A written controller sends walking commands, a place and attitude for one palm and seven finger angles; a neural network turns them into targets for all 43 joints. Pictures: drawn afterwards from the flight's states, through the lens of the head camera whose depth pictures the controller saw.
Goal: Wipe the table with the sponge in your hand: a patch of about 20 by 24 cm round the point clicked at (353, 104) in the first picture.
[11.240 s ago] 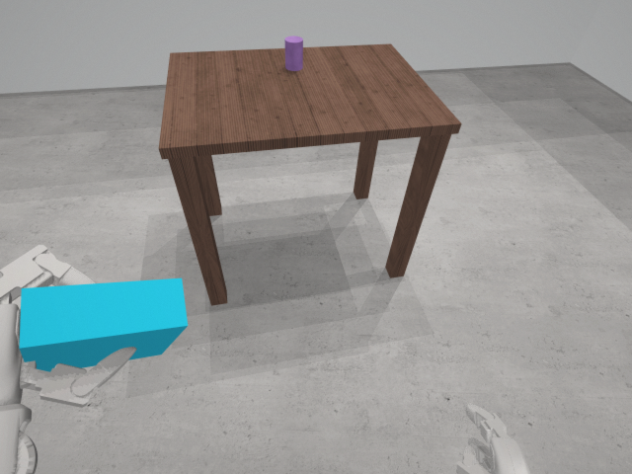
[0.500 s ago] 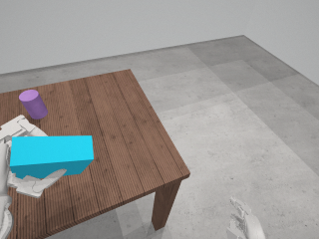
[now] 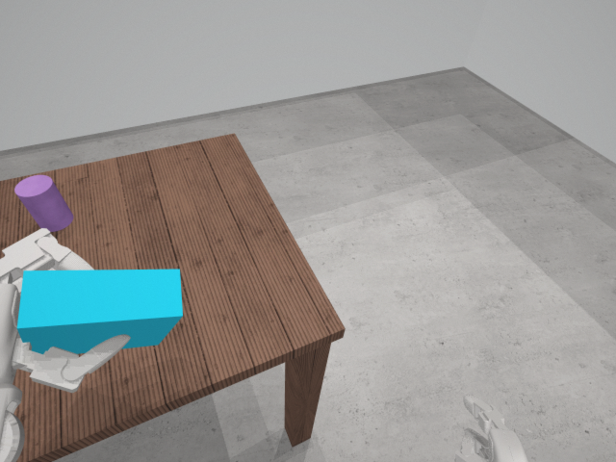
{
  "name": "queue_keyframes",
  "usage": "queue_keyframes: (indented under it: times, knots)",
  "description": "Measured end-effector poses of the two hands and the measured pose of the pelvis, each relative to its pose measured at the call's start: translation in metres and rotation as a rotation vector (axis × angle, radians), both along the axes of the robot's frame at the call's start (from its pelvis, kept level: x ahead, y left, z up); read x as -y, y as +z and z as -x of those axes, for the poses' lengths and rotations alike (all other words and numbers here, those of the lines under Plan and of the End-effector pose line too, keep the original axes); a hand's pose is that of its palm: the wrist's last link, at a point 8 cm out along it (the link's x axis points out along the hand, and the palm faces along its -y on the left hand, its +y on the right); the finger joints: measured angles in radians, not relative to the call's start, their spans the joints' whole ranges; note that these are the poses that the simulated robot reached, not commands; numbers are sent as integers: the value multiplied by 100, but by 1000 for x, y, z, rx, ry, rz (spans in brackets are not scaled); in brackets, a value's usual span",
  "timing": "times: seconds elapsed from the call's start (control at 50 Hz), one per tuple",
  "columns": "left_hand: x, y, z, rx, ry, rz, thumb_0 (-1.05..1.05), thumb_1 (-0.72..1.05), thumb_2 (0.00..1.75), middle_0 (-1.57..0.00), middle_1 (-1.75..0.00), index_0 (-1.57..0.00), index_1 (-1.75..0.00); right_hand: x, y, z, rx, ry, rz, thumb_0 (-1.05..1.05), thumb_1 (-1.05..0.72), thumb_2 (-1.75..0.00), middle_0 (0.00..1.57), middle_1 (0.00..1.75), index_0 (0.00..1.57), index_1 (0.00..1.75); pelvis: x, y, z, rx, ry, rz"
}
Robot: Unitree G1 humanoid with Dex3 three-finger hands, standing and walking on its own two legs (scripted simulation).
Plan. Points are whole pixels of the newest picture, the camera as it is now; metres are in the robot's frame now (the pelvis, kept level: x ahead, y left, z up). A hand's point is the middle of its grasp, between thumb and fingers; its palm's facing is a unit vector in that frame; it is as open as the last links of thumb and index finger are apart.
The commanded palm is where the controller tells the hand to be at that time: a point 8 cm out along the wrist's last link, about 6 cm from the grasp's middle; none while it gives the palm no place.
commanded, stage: shuffle to correct the standing spot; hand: left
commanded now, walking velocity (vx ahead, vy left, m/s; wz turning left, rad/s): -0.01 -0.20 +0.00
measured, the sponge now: (126, 313) +0.23 +0.21 +0.14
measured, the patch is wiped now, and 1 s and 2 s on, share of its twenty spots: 0.00 0.00 0.00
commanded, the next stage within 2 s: none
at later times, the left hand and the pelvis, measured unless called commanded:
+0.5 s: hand (79, 308) +0.22 +0.24 +0.16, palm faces +0.31 -0.86 -0.41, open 9.2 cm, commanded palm +0.16 +0.27 +0.18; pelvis +0.00 -0.01 +0.00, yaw +0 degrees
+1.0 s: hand (77, 305) +0.22 +0.24 +0.16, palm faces +0.30 -0.86 -0.41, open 9.2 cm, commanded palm +0.16 +0.28 +0.18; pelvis +0.00 +0.00 +0.00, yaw +0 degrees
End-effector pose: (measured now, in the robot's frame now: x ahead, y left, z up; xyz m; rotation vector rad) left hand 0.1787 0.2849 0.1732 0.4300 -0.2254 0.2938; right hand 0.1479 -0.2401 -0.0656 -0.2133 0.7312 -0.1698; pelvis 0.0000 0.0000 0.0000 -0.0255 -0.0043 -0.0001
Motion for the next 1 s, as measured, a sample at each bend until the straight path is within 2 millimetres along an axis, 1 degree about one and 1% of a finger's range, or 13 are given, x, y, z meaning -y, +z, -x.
queue_keyframes:
  times: [0.1, 0.2, 0.38, 0.6, 0.74, 0.86, 1.0]
  knots:
    - [3, 3, -3, 11, -6, -14, -1, -42, 106, -82, -140, -82, -141, 1, -2, 3, -13, -3, -1, 1, -91, -90, 20, 30, 20, 30, 3, 0, -1, -1, -1, -3]
    - [3, 7, -8, 11, -10, -36, -1, -42, 106, -82, -140, -82, -141, -1, -3, 2, -17, 3, -14, 1, -91, -90, 20, 30, 20, 30, 5, 1, -1, -5, -4, -3]
    - [7, 4, -7, -18, -28, -40, -1, -42, 106, -82, -140, -82, -141, -1, -2, -4, -5, 7, -19, 1, -91, -90, 20, 30, 20, 30, 6, 0, -2, -2, -9, -4]
    - [3, 4, 0, -4, -5, -27, -1, -43, 106, -82, -140, -82, -141, 0, 0, -5, 2, 13, -9, 1, -91, -90, 20, 30, 20, 30, 5, 0, 1, 1, -3, -1]
    - [0, 1, -4, -14, 4, -16, -1, -43, 106, -82, -140, -82, -141, -4, -2, -4, -16, 12, -14, 1, -91, -90, 20, 30, 20, 30, 3, 0, -1, -3, -2, 0]
    - [0, 3, -8, -12, -9, -27, -1, -43, 106, -82, -140, -82, -141, -8, -2, -5, -19, 15, -17, 1, -91, -90, 20, 30, 20, 30, 2, 1, -3, -1, 1, 0]
    - [1, 2, -7, -28, -14, -34, -1, -43, 106, -82, -140, -82, -141, -8, -2, -7, -15, 14, -23, 1, -91, -90, 20, 30, 20, 30, 2, 1, -3, -6, 0, 3]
